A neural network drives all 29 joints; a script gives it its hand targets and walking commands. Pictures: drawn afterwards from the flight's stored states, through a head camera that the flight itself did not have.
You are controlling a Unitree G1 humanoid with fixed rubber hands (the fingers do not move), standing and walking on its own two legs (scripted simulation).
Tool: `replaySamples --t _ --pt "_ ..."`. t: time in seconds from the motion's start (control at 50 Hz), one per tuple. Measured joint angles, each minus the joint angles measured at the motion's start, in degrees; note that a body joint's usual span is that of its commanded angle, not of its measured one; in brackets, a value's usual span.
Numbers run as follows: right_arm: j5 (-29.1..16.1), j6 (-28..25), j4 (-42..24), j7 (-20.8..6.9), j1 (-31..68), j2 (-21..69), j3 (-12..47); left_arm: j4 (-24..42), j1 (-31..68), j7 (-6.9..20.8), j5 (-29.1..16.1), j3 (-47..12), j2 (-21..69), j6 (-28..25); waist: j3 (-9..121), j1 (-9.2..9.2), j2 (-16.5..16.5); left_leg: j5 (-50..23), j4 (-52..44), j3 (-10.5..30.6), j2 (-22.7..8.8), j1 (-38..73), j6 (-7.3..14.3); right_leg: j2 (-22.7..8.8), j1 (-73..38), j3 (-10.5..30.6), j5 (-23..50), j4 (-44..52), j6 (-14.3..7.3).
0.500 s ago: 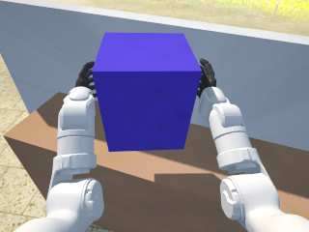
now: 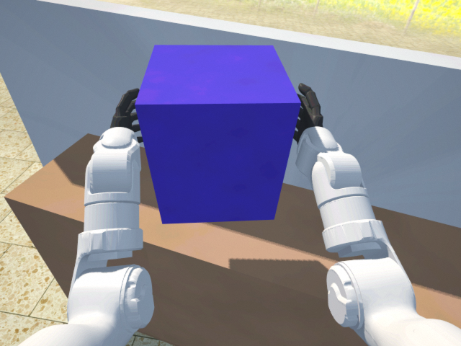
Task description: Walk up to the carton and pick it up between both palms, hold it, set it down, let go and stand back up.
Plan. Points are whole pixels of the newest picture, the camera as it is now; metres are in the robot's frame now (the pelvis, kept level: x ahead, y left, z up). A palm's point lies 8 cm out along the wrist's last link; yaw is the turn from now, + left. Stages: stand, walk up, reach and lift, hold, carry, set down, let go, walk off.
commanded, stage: hold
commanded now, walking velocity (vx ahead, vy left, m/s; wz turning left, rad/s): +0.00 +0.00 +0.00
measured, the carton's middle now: (216, 135) +0.41 -0.01 +0.19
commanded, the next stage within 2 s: none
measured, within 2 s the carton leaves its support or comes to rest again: neither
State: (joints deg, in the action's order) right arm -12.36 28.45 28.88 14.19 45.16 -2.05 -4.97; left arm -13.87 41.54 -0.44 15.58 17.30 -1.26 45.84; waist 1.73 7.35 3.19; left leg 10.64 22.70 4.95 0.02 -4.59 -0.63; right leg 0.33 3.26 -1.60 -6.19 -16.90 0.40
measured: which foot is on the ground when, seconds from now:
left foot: down 0.00-1.00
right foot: down 0.00-1.00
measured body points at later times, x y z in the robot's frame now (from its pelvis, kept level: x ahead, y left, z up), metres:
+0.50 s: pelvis +0.00 +0.00 +0.00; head -0.07 +0.02 +0.44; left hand +0.39 +0.13 +0.23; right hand +0.36 -0.17 +0.23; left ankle +0.03 +0.12 -0.75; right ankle +0.04 -0.13 -0.75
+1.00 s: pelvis +0.00 +0.00 +0.00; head -0.07 +0.03 +0.44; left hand +0.39 +0.14 +0.21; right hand +0.37 -0.17 +0.23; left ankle +0.03 +0.12 -0.75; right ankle +0.04 -0.13 -0.75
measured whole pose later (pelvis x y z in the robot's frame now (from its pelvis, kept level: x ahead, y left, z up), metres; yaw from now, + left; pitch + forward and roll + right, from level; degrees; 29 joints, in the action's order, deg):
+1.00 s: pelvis +0.00 +0.00 +0.00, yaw +0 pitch -8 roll -1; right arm -12.6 28.0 30.3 14.0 44.0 -2.1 -5.1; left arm -15.1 41.0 -0.5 16.9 17.6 -0.2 46.0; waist 2.3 7.9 2.8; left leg 10.6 22.3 4.4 0.2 -4.0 -0.4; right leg 0.1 3.2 -1.2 -6.6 -17.6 0.5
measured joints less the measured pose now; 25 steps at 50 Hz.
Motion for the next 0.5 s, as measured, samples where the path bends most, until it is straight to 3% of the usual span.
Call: replaySamples --t 0.12,0.28,0.5 --pt "0.1 -0.6 2.8 -0.9 1.0 0.0 -0.8 -0.8 0.4 0.0 1.5 0.7 0.7 0.4 -0.1 0.48 -0.1 0.0 -0.2 -0.2 0.0 0.4 0.0 0.0 -0.2 0.1 0.0 0.1 0.0" --pt "-1.2 -0.7 -0.3 0.1 -2.1 -0.8 1.4 0.8 -1.5 -0.6 0.2 -0.1 1.1 0.1 0.4 0.77 -1.1 0.0 -0.2 -0.3 -0.1 0.1 0.0 0.0 0.0 0.2 0.0 0.2 0.0" --pt "-0.3 0.3 -0.2 0.4 -1.1 -0.8 1.0 -0.9 0.4 0.0 0.6 1.4 1.4 -0.1 0.8 -0.54 -1.6 -0.1 -0.5 -1.0 -0.1 0.7 0.0 0.1 0.3 0.9 -0.3 -0.9 -0.1"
